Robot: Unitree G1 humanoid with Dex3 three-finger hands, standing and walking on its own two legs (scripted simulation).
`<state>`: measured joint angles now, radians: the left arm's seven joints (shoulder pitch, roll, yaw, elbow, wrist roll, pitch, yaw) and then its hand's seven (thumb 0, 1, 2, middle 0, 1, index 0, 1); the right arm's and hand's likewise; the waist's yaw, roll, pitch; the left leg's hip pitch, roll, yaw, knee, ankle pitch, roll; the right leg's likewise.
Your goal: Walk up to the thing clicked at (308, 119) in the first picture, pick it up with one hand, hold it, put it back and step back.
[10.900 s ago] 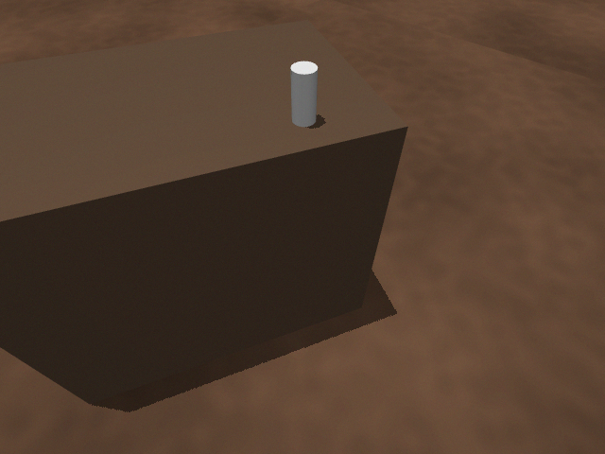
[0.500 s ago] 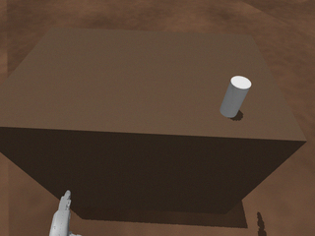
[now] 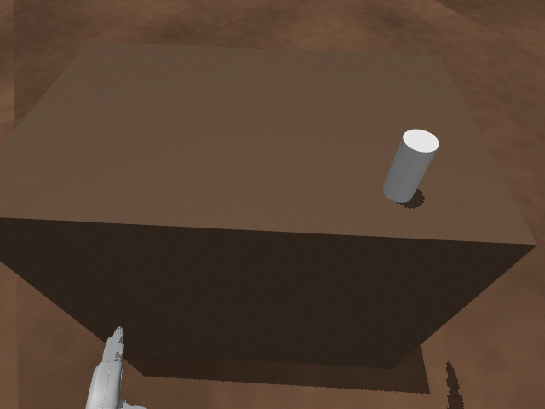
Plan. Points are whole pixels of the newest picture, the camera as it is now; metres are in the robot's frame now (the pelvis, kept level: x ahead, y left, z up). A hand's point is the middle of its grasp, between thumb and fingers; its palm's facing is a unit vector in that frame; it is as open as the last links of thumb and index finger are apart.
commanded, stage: go down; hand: right
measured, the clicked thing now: (408, 167) +0.46 -0.18 +0.09
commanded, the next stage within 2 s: approach in 0.42 s
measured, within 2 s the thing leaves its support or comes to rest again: neither
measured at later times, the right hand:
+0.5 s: hand out of the picture +0.37 -0.37 +0.23, palm faces +0.17 +0.99 +0.00, open 17.5 cm
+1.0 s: hand (479, 183) +0.42 -0.27 +0.11, palm faces +0.05 +1.00 +0.05, open 17.4 cm
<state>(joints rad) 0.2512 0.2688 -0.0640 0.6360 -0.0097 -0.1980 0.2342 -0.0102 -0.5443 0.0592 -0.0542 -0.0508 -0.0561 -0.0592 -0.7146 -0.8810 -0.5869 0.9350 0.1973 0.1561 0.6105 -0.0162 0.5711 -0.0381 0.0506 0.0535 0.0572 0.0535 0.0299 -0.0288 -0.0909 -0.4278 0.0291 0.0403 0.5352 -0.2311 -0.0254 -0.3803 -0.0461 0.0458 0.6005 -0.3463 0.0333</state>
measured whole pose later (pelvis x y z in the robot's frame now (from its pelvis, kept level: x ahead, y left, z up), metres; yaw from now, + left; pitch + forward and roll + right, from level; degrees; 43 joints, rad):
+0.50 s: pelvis -0.01 +0.00 +0.00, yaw +0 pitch +8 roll +1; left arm 0.27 0.27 -0.07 0.64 -0.01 -0.20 0.23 -0.01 -0.54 0.05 -0.05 -0.05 -0.06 -0.06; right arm -0.73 -0.89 -0.60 0.95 0.18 0.14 0.60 -0.02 0.56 -0.03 0.06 0.05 0.06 0.05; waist 0.04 -0.02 -0.09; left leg -0.45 0.03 0.04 0.55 -0.23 -0.02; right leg -0.40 -0.05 0.04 0.62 -0.35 0.03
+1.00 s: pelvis -0.02 +0.00 -0.01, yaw +1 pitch +10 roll +1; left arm 0.29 0.24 -0.04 0.56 0.02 -0.21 0.17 -0.01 -0.53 0.04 -0.07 -0.06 -0.07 -0.06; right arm -0.67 -0.60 -0.47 0.93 0.20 -0.04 0.43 -0.01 0.51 -0.04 0.05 0.04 0.06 0.04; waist 0.08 0.01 -0.06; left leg -0.56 0.02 0.02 0.64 -0.25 -0.02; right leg -0.50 -0.05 0.03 0.70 -0.37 0.04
